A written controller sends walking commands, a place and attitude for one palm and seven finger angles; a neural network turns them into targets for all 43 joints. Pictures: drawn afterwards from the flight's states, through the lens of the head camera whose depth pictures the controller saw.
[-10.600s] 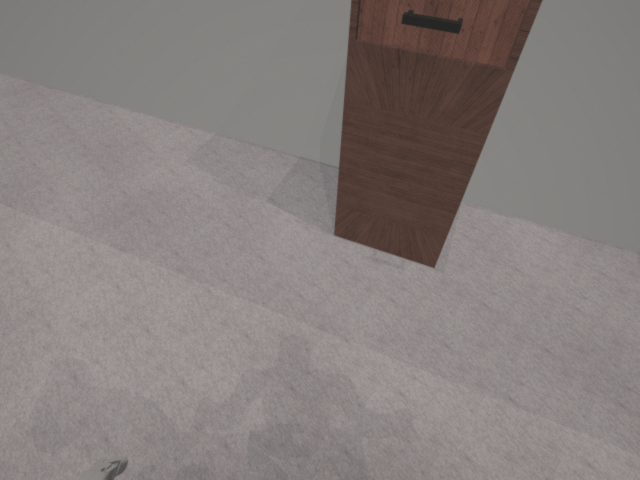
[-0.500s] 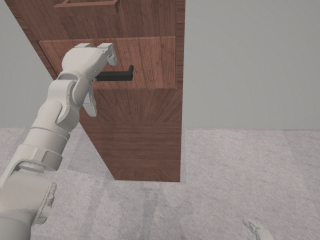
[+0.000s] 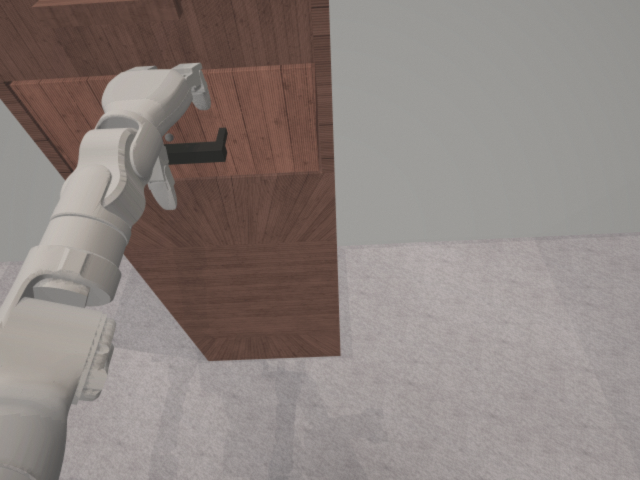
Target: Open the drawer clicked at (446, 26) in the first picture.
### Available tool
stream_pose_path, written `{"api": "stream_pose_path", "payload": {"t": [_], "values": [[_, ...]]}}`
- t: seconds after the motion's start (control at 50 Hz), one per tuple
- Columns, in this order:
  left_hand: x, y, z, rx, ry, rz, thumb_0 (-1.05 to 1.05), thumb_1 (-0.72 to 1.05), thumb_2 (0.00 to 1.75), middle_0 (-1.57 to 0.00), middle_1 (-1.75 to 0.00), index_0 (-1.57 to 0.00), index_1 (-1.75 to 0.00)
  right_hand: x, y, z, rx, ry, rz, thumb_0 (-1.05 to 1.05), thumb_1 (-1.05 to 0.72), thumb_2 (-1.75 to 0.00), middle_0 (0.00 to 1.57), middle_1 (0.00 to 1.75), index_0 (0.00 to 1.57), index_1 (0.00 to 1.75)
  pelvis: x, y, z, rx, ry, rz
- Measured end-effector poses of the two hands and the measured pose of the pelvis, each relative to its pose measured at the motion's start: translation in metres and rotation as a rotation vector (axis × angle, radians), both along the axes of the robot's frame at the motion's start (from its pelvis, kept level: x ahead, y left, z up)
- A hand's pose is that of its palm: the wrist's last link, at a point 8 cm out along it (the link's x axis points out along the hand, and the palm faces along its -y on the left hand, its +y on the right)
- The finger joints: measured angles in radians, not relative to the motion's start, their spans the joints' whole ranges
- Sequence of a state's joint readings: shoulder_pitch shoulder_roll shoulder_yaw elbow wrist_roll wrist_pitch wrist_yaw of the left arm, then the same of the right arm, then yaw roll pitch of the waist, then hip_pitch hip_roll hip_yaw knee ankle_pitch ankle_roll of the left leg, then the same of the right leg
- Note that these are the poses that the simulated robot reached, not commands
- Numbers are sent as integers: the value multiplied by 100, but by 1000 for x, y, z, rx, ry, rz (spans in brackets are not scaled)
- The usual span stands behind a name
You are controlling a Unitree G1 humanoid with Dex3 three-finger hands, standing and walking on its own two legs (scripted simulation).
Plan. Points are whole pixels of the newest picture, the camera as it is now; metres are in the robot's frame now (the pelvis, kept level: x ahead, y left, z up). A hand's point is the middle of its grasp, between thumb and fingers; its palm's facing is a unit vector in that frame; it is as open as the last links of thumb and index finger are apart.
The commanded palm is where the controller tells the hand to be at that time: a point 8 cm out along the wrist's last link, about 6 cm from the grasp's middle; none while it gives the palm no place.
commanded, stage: move the hooked fingers above the handle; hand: left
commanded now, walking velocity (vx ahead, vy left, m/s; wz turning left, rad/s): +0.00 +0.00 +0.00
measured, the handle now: (177, 145) +0.53 +0.21 +0.13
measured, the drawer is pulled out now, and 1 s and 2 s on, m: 0.00 0.00 0.00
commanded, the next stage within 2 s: lower the fingers behind the handle in 0.58 s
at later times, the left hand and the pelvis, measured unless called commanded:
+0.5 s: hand (153, 139) +0.47 +0.21 +0.19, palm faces +0.01 -0.01 -1.00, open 13.8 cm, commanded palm +0.45 +0.21 +0.25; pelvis -0.01 +0.00 +0.00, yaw +1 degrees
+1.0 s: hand (158, 157) +0.47 +0.21 +0.16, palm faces -0.02 -0.02 -1.00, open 13.8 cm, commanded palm +0.46 +0.22 +0.23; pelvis +0.00 +0.01 +0.00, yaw +0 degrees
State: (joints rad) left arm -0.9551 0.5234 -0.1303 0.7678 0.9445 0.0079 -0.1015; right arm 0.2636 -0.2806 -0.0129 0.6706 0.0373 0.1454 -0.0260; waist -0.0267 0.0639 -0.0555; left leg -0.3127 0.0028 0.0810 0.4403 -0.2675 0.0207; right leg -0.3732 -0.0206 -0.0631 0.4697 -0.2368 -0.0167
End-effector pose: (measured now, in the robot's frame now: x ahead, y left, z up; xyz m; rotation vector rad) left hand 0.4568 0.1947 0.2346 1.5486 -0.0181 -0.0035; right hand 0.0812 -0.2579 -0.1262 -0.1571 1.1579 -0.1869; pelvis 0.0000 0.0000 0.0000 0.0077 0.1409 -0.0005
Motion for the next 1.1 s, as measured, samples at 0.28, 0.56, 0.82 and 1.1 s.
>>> {"api": "stream_pose_path", "payload": {"t": [0.28,0.56,0.82,1.1], "values": [[-10,13,4,13,-2,46,0,-49,30,-32,-121,-32,-120,4,-5,1,1,-11,-1,1,-91,-90,20,30,20,30,-2,-4,0,0,-11,4],[-8,11,8,14,-9,12,0,-49,30,-32,-120,-32,-120,18,0,8,-18,-70,18,1,-91,-90,20,30,20,30,-5,-1,-1,-2,-6,12],[-1,10,5,-4,-7,20,0,-49,30,-33,-122,-32,-120,-9,8,0,4,4,-16,1,-91,-90,20,30,20,30,-3,5,-1,-3,1,-6],[-8,19,-27,1,5,-13,0,-49,30,-32,-120,-32,-120,-10,3,3,-27,10,-12,1,-91,-90,20,30,20,30,-5,6,-3,-8,13,3]]}}
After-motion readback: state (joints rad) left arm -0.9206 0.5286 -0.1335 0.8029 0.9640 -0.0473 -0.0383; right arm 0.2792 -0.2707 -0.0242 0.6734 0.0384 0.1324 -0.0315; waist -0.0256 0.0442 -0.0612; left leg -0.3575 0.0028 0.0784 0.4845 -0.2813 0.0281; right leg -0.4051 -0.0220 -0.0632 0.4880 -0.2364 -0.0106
